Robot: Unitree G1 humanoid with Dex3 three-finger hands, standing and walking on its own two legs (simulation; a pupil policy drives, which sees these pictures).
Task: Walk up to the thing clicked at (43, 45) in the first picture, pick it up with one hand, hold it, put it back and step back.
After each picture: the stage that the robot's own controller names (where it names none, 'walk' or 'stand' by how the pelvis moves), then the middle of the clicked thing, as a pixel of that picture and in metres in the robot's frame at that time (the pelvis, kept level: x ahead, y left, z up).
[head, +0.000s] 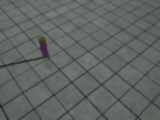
stand; (43, 47) +1.22 +0.39 -0.66
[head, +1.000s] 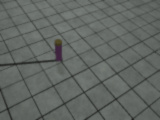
walk; (58, 50) +1.13 +0.17 -0.63
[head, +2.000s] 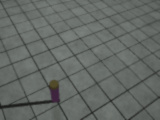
walk; (54, 91) +0.66 +0.17 -0.64
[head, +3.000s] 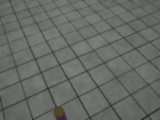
stand; (61, 118) +0.44 +0.19 -0.63
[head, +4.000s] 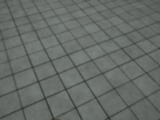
stand; out of the picture +0.40 +0.17 -0.65
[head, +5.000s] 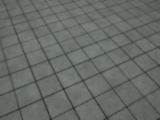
stand; out of the picture +0.38 +0.18 -0.65
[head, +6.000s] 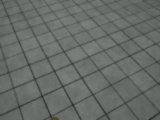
stand; out of the picture +0.39 +0.18 -0.66
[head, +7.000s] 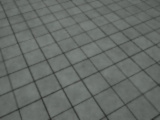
stand; out of the picture +0.38 +0.19 -0.66
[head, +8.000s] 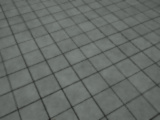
stand; out of the picture +0.39 +0.19 -0.66
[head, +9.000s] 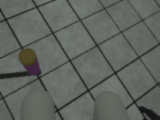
go down; (31, 63) +0.44 +0.21 -0.35
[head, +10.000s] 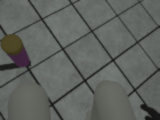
go down; (17, 53) +0.45 +0.25 -0.27
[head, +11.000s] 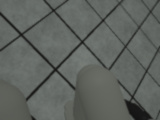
close in; out of the picture +0.43 +0.29 -0.16
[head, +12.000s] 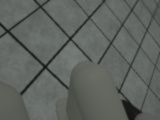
close; out of the picture +0.43 +0.30 -0.15
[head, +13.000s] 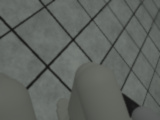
lift; out of the picture +0.38 +0.28 -0.16
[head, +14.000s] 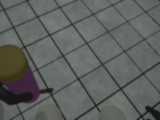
lift; (21, 81) +0.32 +0.18 +0.04
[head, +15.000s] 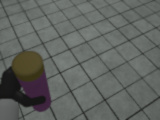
hold; (36, 86) +0.31 +0.15 +0.05
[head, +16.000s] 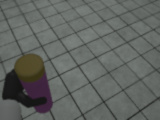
hold; (37, 88) +0.31 +0.15 +0.03
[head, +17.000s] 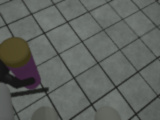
crouch; (24, 68) +0.38 +0.18 -0.03
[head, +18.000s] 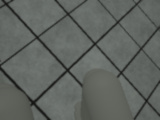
lower; out of the picture +0.44 +0.27 -0.10
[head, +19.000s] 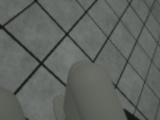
lower; out of the picture +0.43 +0.30 -0.16
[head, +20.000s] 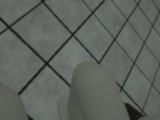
lower; out of the picture +0.42 +0.30 -0.16
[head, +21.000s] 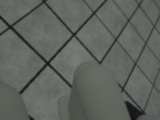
lower; out of the picture +0.40 +0.30 -0.16
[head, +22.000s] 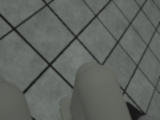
loosen; out of the picture +0.40 +0.30 -0.15
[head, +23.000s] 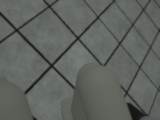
withdraw; out of the picture +0.40 +0.28 -0.16
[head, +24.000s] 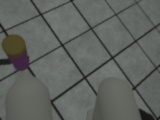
stand; (18, 55) +0.42 +0.25 -0.22
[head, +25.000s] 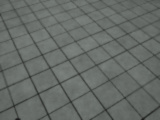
stand; out of the picture +0.37 +0.17 -0.58
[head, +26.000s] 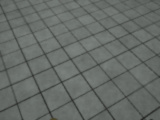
stand; out of the picture +0.38 +0.18 -0.60
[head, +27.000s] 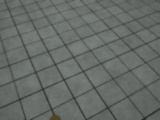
stand; out of the picture +0.38 +0.17 -0.61
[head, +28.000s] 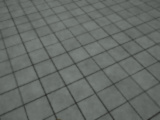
walk; out of the picture +0.40 +0.17 -0.65
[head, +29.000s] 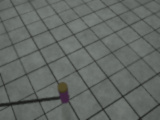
walk; (63, 93) +0.55 +0.14 -0.63
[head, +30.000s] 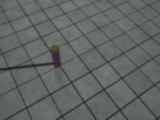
walk; (56, 57) +0.87 +0.22 -0.63
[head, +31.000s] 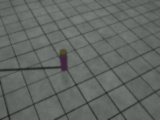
stand; (63, 60) +1.01 +0.17 -0.65
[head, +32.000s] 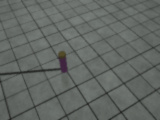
stand; (63, 62) +1.00 +0.19 -0.66
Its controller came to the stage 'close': yes
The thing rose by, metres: 0.68
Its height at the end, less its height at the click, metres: +0.00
